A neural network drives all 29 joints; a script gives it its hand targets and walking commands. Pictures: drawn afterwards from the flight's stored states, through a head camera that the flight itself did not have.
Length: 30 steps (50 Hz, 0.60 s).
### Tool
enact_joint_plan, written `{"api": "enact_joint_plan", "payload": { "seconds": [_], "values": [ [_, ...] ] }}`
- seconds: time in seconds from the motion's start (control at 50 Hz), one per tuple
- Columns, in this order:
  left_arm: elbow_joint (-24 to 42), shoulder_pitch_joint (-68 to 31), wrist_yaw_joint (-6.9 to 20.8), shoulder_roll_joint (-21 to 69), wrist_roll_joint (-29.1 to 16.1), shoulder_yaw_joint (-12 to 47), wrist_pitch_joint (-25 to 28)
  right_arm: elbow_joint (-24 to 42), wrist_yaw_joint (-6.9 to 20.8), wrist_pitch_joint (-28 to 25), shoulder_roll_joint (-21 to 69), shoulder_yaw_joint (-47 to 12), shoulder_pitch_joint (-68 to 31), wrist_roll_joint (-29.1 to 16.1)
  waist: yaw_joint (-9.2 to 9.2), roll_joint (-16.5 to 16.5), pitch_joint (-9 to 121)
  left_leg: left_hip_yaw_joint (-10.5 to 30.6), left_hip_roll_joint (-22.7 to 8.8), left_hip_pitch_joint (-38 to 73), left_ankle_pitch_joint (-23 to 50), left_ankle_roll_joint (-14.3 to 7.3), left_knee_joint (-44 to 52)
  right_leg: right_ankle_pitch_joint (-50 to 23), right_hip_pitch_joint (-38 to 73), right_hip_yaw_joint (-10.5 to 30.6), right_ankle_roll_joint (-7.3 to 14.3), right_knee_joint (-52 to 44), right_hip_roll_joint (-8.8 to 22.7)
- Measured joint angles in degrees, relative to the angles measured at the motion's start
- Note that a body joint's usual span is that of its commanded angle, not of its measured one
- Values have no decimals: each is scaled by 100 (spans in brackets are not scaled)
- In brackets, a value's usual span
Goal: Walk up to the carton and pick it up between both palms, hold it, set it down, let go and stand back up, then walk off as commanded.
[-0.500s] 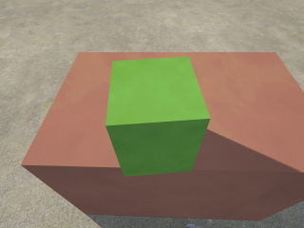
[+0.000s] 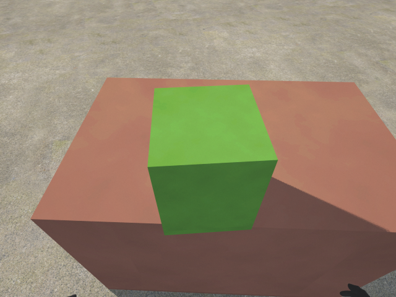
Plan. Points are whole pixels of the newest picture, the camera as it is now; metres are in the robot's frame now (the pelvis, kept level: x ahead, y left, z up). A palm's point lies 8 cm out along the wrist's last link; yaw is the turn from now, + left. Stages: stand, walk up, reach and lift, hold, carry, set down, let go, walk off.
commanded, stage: walk up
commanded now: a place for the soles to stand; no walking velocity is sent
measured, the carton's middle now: (205, 162) +0.40 +0.01 +0.06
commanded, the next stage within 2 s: reach and lift in 1.66 s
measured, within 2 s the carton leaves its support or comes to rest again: neither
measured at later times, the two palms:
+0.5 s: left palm out of the picture +0.06 +0.30 -0.10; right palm out of the picture +0.08 -0.32 -0.11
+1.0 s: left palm out of the picture +0.07 +0.30 -0.10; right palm out of the picture +0.06 -0.32 -0.09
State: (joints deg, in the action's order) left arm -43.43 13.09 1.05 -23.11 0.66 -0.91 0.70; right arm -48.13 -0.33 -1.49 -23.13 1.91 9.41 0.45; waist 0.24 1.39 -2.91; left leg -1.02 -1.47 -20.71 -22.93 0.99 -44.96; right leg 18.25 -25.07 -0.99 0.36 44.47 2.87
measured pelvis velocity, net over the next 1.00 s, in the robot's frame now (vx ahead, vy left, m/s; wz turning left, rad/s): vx -0.04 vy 0.00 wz -0.01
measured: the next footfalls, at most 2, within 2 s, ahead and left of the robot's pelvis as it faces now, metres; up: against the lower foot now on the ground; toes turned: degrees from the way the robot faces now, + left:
none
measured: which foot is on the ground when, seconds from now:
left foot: down 0.00-1.00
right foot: down 0.00-1.00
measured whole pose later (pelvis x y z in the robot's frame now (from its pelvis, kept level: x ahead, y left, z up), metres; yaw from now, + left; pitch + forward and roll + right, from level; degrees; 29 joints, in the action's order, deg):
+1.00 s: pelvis -0.04 +0.00 +0.00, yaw -1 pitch -2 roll +0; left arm -43.5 11.9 0.9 -23.0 0.7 -1.7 -0.1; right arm -48.1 -0.3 -0.6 -22.6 2.5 10.3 0.9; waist 0.3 1.2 -5.3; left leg -1.5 -0.5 -19.2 -25.8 -0.8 -47.3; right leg 16.7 -26.3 -0.4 0.0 45.3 2.4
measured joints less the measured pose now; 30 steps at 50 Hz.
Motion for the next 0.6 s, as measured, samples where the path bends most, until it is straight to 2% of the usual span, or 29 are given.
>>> {"api": "enact_joint_plan", "payload": {
  "seconds": [0.28, 0.36, 0.44, 0.54, 0.58, 0.6],
  "values": [
    [-11, -61, -1, 0, 0, -27, -188, -3, 0, 179, 0, -1, 48, -3, -1, 0, -444, 0, 2, -47, 87, -62, -95, -133, 6, 0, 0, -15, 0],
    [-11, -61, -2, -1, 0, -126, -211, -3, 0, 215, 0, -1, 84, 2, 23, -1, -545, 2, -38, -46, 58, -70, -191, 237, -44, -2, 0, 211, -34],
    [-11, -61, 0, 0, 0, -189, -211, -3, 0, 257, 0, 0, 14, 3, 82, -11, -674, 7, -65, -54, -39, -70, -391, -99, -54, -2, 0, 333, -54],
    [-9, -61, 0, -1, 0, -174, -184, -2, 0, 312, 1, 73, -84, 5, 84, -92, -666, 3, 85, -244, -654, -105, -1365, -89, -173, 19, 0, 318, -54],
    [-9, -73, 0, 1, 0, -183, -182, 2, 1, 271, -2, 73, -22, 4, 67, -118, -602, 12, 113, -152, -674, -106, -1134, -160, -287, 5, 0, 269, -56],
    [-8, -78, 0, 3, 0, -183, -183, 5, 1, 232, -5, 73, 18, 4, 45, -127, -585, 18, 111, 20, -584, -109, -643, -180, -343, -5, 0, 273, -58]
  ]
}}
